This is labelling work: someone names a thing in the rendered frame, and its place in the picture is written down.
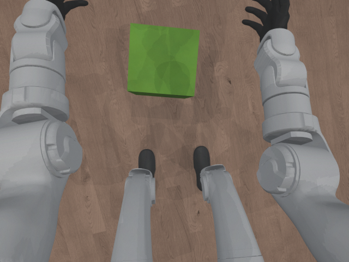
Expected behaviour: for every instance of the left robot forearm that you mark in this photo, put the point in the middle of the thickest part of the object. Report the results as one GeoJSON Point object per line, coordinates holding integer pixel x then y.
{"type": "Point", "coordinates": [37, 67]}

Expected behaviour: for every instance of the left robot hand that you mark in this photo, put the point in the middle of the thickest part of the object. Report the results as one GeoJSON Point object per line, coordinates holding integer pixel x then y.
{"type": "Point", "coordinates": [64, 8]}

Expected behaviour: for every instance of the right robot hand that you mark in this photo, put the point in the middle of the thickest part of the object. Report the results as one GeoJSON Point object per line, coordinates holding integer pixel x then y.
{"type": "Point", "coordinates": [277, 16]}

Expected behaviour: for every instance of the robot left foot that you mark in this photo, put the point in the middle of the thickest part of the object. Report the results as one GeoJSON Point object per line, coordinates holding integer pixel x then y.
{"type": "Point", "coordinates": [147, 160]}

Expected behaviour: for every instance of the left robot thigh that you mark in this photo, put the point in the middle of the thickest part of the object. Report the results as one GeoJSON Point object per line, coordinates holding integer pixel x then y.
{"type": "Point", "coordinates": [133, 236]}

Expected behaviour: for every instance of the left robot upper arm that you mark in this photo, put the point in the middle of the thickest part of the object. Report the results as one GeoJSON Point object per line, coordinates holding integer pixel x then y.
{"type": "Point", "coordinates": [36, 160]}

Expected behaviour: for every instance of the carton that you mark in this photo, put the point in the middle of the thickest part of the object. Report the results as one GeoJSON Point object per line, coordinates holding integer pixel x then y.
{"type": "Point", "coordinates": [162, 61]}

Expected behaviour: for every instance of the right robot upper arm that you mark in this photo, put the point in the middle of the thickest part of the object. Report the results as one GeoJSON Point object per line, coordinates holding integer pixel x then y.
{"type": "Point", "coordinates": [303, 180]}

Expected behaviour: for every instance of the right robot forearm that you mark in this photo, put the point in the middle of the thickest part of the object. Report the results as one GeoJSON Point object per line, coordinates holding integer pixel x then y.
{"type": "Point", "coordinates": [285, 95]}

